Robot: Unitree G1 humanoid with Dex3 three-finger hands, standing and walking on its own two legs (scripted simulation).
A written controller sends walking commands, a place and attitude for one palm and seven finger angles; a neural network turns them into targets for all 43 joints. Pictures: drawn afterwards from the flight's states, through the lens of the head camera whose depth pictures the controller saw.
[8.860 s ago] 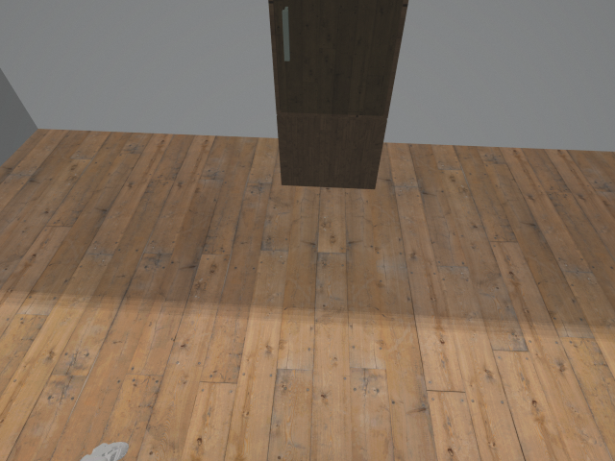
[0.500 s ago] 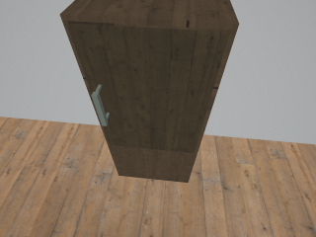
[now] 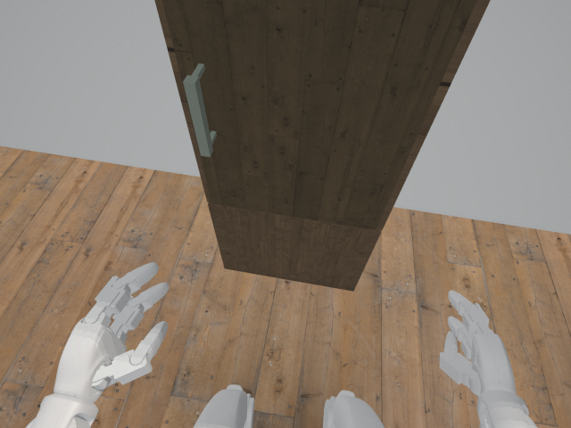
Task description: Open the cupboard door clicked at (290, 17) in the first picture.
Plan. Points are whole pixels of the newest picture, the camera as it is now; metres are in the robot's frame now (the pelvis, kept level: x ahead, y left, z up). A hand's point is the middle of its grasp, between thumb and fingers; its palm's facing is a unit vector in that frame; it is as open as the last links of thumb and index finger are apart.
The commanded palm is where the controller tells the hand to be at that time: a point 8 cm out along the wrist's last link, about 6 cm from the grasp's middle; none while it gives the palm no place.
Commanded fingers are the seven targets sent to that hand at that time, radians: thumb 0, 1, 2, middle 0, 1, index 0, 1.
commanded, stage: raise the hand with hooked fingers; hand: left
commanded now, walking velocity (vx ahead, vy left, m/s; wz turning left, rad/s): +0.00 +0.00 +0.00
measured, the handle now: (203, 113) +0.60 +0.21 +0.06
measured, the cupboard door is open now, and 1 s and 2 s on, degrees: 0 0 0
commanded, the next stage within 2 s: move the hooked fingers beside the handle in 1.68 s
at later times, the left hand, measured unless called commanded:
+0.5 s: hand (106, 309) +0.24 +0.25 +0.05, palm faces -0.07 -1.00 -0.06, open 11.6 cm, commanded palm +0.22 +0.30 +0.06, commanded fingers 0.00 -0.20 0.43 -0.28 -1.00 -0.28 -1.00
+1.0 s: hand (76, 270) +0.28 +0.29 +0.08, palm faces -0.06 -1.00 -0.06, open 13.9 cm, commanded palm +0.26 +0.34 +0.08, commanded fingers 0.00 -0.50 0.30 -0.30 -1.20 -0.30 -1.20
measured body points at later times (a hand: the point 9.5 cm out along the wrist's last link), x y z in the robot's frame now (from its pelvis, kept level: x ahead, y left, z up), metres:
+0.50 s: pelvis +0.00 +0.03 +0.01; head +0.07 +0.05 +0.46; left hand +0.24 +0.30 +0.06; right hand +0.15 -0.21 -0.07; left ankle +0.02 +0.12 -0.64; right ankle +0.04 -0.09 -0.64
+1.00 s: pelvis +0.01 +0.03 +0.03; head +0.08 +0.05 +0.47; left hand +0.27 +0.34 +0.08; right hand +0.19 -0.20 -0.05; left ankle +0.02 +0.12 -0.64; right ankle +0.04 -0.09 -0.64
